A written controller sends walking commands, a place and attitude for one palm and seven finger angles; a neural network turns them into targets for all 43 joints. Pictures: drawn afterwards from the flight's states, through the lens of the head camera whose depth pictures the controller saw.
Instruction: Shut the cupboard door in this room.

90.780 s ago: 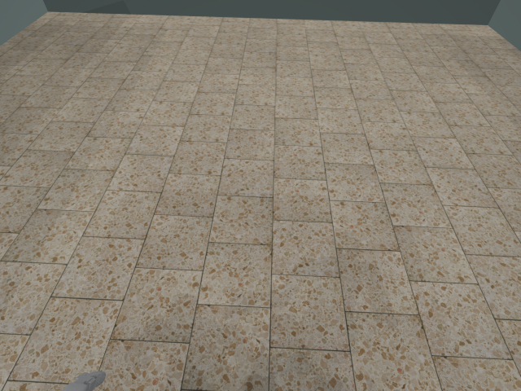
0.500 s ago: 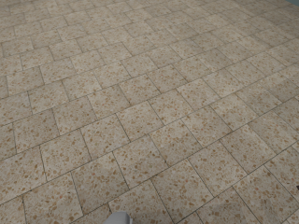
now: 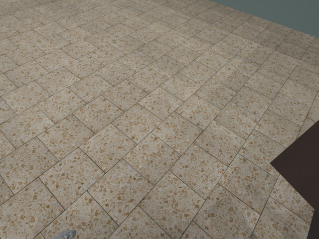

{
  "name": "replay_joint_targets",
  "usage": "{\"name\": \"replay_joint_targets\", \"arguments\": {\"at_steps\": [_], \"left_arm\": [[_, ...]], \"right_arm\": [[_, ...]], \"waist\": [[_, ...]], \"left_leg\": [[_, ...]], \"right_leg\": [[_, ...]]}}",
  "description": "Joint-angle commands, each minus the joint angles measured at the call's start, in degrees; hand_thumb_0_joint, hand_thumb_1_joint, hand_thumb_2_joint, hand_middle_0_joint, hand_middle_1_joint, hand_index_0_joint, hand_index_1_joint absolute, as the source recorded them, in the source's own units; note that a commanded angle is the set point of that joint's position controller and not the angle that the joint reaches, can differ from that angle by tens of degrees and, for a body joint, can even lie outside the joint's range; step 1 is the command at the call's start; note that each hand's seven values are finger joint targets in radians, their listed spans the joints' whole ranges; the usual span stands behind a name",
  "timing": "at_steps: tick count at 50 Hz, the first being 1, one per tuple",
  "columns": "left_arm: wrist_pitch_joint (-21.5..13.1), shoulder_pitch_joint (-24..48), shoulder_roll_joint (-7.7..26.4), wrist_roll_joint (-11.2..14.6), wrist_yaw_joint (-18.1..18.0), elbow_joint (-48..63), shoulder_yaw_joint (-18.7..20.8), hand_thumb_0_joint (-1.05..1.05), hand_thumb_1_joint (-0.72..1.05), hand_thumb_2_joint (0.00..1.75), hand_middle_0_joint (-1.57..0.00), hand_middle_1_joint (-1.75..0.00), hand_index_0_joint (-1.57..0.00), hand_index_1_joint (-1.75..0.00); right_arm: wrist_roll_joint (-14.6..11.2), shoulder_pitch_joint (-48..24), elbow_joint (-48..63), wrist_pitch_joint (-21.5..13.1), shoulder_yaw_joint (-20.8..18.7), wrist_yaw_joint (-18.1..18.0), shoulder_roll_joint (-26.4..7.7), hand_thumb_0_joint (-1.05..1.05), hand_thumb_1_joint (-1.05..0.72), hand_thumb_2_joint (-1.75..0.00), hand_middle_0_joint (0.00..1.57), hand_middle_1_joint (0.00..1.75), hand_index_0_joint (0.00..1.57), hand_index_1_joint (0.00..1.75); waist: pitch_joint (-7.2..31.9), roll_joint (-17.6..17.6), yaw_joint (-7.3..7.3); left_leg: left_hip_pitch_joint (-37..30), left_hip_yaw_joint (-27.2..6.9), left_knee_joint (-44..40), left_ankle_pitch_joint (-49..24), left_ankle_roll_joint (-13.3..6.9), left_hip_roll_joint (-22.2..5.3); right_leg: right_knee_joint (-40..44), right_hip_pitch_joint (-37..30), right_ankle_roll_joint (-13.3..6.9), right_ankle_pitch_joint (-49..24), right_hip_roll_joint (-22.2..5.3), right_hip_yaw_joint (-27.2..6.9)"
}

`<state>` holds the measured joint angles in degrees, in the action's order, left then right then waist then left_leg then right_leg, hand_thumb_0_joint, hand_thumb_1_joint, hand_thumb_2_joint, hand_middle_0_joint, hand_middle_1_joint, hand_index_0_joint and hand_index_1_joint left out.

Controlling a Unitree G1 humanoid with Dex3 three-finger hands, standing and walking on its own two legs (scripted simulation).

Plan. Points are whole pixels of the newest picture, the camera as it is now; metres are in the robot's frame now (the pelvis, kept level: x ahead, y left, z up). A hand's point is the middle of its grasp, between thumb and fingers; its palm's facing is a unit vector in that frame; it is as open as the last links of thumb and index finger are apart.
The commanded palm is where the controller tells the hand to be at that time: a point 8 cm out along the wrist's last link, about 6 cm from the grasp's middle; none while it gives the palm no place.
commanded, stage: turn to face it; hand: left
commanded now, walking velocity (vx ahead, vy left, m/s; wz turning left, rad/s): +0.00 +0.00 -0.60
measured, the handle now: out of the picture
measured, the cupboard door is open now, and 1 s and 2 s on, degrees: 69 69 69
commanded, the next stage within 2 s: take the last steps up to it in 1.54 s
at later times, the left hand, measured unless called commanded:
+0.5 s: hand (94, 237) +0.15 +0.19 -0.19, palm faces -0.24 -0.95 -0.19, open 7.4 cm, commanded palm none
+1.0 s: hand (120, 214) +0.21 +0.12 -0.16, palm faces -0.53 -0.80 -0.28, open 7.4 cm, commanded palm none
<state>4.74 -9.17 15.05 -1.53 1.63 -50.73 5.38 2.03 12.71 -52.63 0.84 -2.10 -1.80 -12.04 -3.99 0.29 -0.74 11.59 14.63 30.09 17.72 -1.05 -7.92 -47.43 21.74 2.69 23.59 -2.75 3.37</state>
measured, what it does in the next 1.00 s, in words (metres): steps on the spot, turning right: right foot, then left foot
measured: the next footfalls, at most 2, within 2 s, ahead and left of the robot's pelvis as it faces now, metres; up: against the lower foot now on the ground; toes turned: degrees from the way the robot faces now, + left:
right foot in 0.08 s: +0.03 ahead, -0.15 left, +0.00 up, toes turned -8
left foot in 0.44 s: +0.10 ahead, +0.11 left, +0.00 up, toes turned -11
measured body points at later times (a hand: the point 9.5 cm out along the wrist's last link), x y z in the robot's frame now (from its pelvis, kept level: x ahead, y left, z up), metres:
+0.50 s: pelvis +0.02 +0.02 -0.01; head +0.07 +0.04 +0.43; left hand +0.16 +0.24 -0.17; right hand +0.03 -0.25 -0.13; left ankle +0.06 +0.12 -0.74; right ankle -0.02 -0.13 -0.71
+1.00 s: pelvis +0.01 +0.01 -0.01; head +0.03 -0.03 +0.44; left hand +0.24 +0.17 -0.13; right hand -0.09 -0.25 -0.16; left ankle +0.06 +0.13 -0.68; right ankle -0.05 -0.10 -0.74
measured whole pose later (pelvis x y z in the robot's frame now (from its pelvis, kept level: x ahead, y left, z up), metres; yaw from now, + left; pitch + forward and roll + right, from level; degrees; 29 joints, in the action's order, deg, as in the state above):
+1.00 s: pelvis +0.01 +0.01 -0.01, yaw -34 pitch +1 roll -1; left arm 2.5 -10.3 11.9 -1.4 0.0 -49.9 3.1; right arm 1.2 12.0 -52.6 4.2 -3.4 -1.0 -15.8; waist -4.1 3.3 -0.9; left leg 27.3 3.9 62.1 25.8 3.8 -5.6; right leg -31.6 15.9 0.1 16.3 -0.1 0.1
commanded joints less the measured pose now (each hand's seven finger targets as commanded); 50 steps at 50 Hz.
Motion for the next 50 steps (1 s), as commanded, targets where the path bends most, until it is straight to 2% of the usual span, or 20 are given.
{"name": "replay_joint_targets", "arguments": {"at_steps": [1,3,4,5,6,11,16,20,21,22,23,28,36,40,41,42,43,44,46,50], "left_arm": [[-2.1,-0.8,2.6,0.1,0.1,5.0,0.1,0.0,0.9,0.9,-0.2,-0.3,-0.2,-0.3],[-3.1,-8.0,7.5,-0.3,-0.4,2.9,1.1,0.0,0.9,0.9,-0.2,-0.3,-0.2,-0.3],[-3.8,-11.1,13.7,-0.6,-1.3,2.3,2.3,0.0,0.9,0.9,-0.2,-0.3,-0.2,-0.3],[-3.5,-11.7,14.6,0.4,-2.0,2.0,2.1,0.0,0.9,0.9,-0.2,-0.3,-0.2,-0.3],[-3.1,-8.9,13.4,0.5,-2.4,2.9,1.8,0.0,0.9,0.9,-0.2,-0.3,-0.2,-0.3],[-3.5,0.8,8.7,0.1,-2.7,6.0,0.7,0.0,0.9,0.9,-0.2,-0.3,-0.2,-0.3],[-3.3,-1.6,9.8,-0.3,-2.1,5.2,1.3,0.0,0.9,0.9,-0.2,-0.3,-0.2,-0.3],[-2.5,1.4,9.2,0.3,-1.8,5.7,1.5,0.0,0.9,0.9,-0.2,-0.3,-0.2,-0.3],[-2.2,1.2,6.6,0.7,-1.7,6.1,1.0,0.0,0.9,0.9,-0.2,-0.3,-0.2,-0.3],[-2.0,-0.4,2.8,1.3,-1.2,7.3,0.3,0.0,0.9,0.9,-0.2,-0.3,-0.2,-0.3],[-1.9,1.7,4.0,0.8,-1.1,7.8,0.2,0.0,0.9,0.9,-0.2,-0.3,-0.2,-0.3],[-1.3,0.3,3.4,0.4,0.5,5.0,0.8,0.0,0.9,0.9,-0.2,-0.3,-0.2,-0.3],[-1.3,2.7,1.8,0.3,0.8,5.8,0.1,0.0,0.9,0.9,-0.2,-0.3,-0.2,-0.3],[-2.1,-2.0,2.8,0.3,0.5,4.5,0.3,0.0,0.9,0.9,-0.2,-0.3,-0.2,-0.3],[-2.6,-5.6,5.5,0.1,0.1,3.3,0.8,0.0,0.9,0.9,-0.2,-0.3,-0.2,-0.3],[-3.5,-8.6,11.5,-0.5,-0.6,2.5,1.9,0.0,0.9,0.9,-0.2,-0.3,-0.2,-0.3],[-3.5,-10.6,14.3,0.3,-1.4,1.9,2.2,0.0,0.9,0.9,-0.2,-0.3,-0.2,-0.3],[-3.3,-9.8,14.0,0.4,-1.9,2.3,1.9,0.0,0.9,0.9,-0.2,-0.3,-0.2,-0.3],[-3.0,-1.9,10.8,0.1,-2.7,4.3,1.9,0.0,0.9,0.9,-0.2,-0.3,-0.2,-0.3],[-3.6,-0.4,9.2,-0.1,-2.2,5.1,1.0,0.0,0.9,0.9,-0.2,-0.3,-0.2,-0.3]], "right_arm": [[-0.4,2.0,2.8,-0.7,-3.5,0.1,-11.8,0.0,-0.9,-0.9,0.2,0.3,0.2,0.3],[-1.3,0.6,3.9,-0.5,-3.3,0.7,-10.1,0.0,-0.9,-0.9,0.2,0.3,0.2,0.3],[-1.4,-2.3,7.0,-0.3,-2.0,0.9,-5.3,0.0,-0.9,-0.9,0.2,0.3,0.2,0.3],[-1.3,-3.2,7.5,0.9,-1.8,0.4,-7.4,0.0,-0.9,-0.9,0.2,0.3,0.2,0.3],[-1.4,-3.0,7.4,1.4,-2.0,0.6,-6.8,0.0,-0.9,-0.9,0.2,0.3,0.2,0.3],[-1.2,-0.2,5.1,1.1,-2.1,0.9,-7.2,0.0,-0.9,-0.9,0.2,0.3,0.2,0.3],[-1.4,-1.1,6.0,0.7,-2.1,0.8,-5.8,0.0,-0.9,-0.9,0.2,0.3,0.2,0.3],[-1.8,4.8,4.6,-0.4,-1.9,0.2,-6.0,0.0,-0.9,-0.9,0.2,0.3,0.2,0.3],[-1.6,6.4,4.2,-1.0,-2.4,0.0,-8.9,0.0,-0.9,-0.9,0.2,0.3,0.2,0.3],[-0.6,7.7,4.4,-1.5,-3.4,-0.2,-15.0,0.0,-0.9,-0.9,0.2,0.3,0.2,0.3],[-0.3,8.4,4.7,-1.3,-3.5,-0.6,-16.2,0.0,-0.9,-0.9,0.2,0.3,0.2,0.3],[0.0,0.3,6.4,-1.3,-1.8,-1.1,-10.2,0.0,-0.9,-0.9,0.2,0.3,0.2,0.3],[-0.2,3.5,4.1,-0.7,-3.0,-0.3,-11.5,0.0,-0.9,-0.9,0.2,0.3,0.2,0.3],[-0.6,1.1,4.0,-0.3,-3.7,0.2,-12.9,0.0,-0.9,-0.9,0.2,0.3,0.2,0.3],[-1.1,0.7,4.4,-0.2,-3.7,0.6,-11.8,0.0,-0.9,-0.9,0.2,0.3,0.2,0.3],[-1.4,-0.4,6.4,0.0,-2.7,0.8,-7.2,0.0,-0.9,-0.9,0.2,0.3,0.2,0.3],[-1.2,-4.3,8.5,0.7,-2.1,0.7,-6.9,0.0,-0.9,-0.9,0.2,0.3,0.2,0.3],[-1.4,-4.1,8.4,1.3,-2.0,0.5,-7.2,0.0,-0.9,-0.9,0.2,0.3,0.2,0.3],[-1.3,-3.6,7.4,1.3,-2.4,0.6,-7.6,0.0,-0.9,-0.9,0.2,0.3,0.2,0.3],[-1.1,-1.8,6.0,1.0,-2.1,1.0,-7.0,0.0,-0.9,-0.9,0.2,0.3,0.2,0.3]], "waist": [[6.3,10.6,0.28],[9.7,-0.6,4.24],[8.2,-17.3,6.17],[7.9,-14.8,6.06],[4.7,-9.4,4.69],[5.2,-9.4,-0.01],[5.9,-9.2,1.31],[7.2,-9.9,-1.75],[8.3,-2.3,-2.15],[9.1,16.2,-2.3],[7.4,16.5,-3.25],[4.6,10.4,0.43],[5.1,12.6,-1.56],[6.7,9.6,1.33],[8.3,4.2,3.02],[7.6,-13.8,4.83],[6.0,-17.7,6.2],[4.9,-13.2,5.1],[3.1,-15.8,2.2],[5.4,-10.6,0.71]], "left_leg": [[-5.8,-7.8,-1.6,-30.6,-4.1,-13.0],[4.7,-2.7,13.1,-16.6,1.5,-7.7],[21.3,-1.7,27.1,17.2,4.9,2.4],[22.6,-10.6,35.6,19.5,4.5,2.6],[23.5,-13.1,38.3,15.2,4.2,1.5],[18.8,-13.6,32.8,4.7,5.7,1.9],[14.1,-12.3,18.8,6.3,5.6,4.7],[0.6,-11.7,-0.6,-3.1,4.9,6.4],[-5.7,-17.5,-9.0,-3.8,3.4,1.3],[-10.5,-32.5,-14.1,-8.0,-1.9,-13.4],[-6.3,-36.5,-14.7,-13.0,-7.1,-20.2],[-5.0,-17.1,-9.8,-28.6,-6.2,-11.7],[-6.0,-11.1,-8.1,-23.6,-6.1,-13.1],[-1.8,-7.2,0.2,-20.9,-2.5,-12.5],[3.3,-5.1,7.3,-15.7,0.3,-9.7],[16.5,-1.3,19.8,7.9,4.2,-1.7],[23.2,-7.1,30.9,20.3,5.0,3.0],[24.0,-12.8,36.4,17.0,4.5,1.8],[26.0,-14.6,37.6,10.3,4.7,0.6],[18.1,-12.7,27.2,6.3,5.8,2.9]], "right_leg": [[12.1,-4.2,-2.0,-5.3,1.8,2.2],[24.9,-19.3,-5.1,-21.7,-4.3,-5.1],[27.2,-24.8,-11.3,-42.1,-18.0,-25.6],[27.8,-19.9,-15.9,-42.4,-21.2,-26.9],[28.8,-16.1,-16.2,-33.0,-19.7,-23.3],[27.2,-10.4,-12.4,-28.7,-10.4,-14.9],[25.9,-9.9,-13.1,-25.4,-9.7,-19.7],[20.5,-3.0,-9.0,-23.0,-6.4,-20.5],[15.2,2.7,-5.9,-15.0,-1.6,-17.0],[2.2,11.4,-2.0,3.1,6.4,-8.2],[-10.7,11.9,-1.3,12.4,5.0,-6.0],[-18.4,11.3,0.6,3.5,1.0,-4.0],[-0.5,3.5,-0.1,1.6,1.4,1.3],[16.4,-8.1,-2.1,-8.9,2.6,2.8],[23.2,-15.7,-3.5,-15.3,0.3,-0.7],[29.2,-22.9,-8.3,-27.5,-12.8,-18.9],[28.8,-19.5,-14.1,-40.6,-19.5,-28.1],[29.9,-16.0,-16.1,-31.7,-19.8,-26.1],[31.2,-13.1,-14.6,-18.0,-14.6,-24.2],[26.6,-10.9,-12.8,-28.3,-9.5,-16.8]]}}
